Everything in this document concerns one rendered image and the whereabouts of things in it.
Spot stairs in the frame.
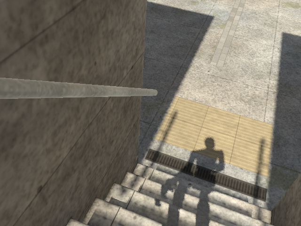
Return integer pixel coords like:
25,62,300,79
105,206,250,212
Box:
67,163,275,226

